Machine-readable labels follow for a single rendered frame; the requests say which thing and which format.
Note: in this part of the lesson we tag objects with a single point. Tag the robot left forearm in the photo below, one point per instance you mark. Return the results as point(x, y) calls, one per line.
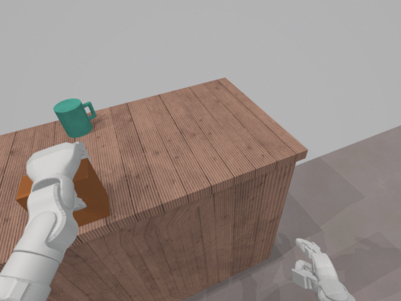
point(50, 230)

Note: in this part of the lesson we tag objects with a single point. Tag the sponge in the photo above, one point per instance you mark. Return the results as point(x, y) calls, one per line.
point(87, 186)

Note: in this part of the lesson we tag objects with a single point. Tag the table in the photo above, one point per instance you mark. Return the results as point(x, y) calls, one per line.
point(197, 179)

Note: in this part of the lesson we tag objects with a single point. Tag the right robot hand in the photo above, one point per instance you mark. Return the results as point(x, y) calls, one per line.
point(308, 275)

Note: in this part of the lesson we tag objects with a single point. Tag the left robot hand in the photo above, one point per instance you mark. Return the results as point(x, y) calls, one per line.
point(61, 159)

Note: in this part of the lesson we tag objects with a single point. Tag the robot right forearm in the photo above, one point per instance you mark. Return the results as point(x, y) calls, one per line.
point(332, 290)

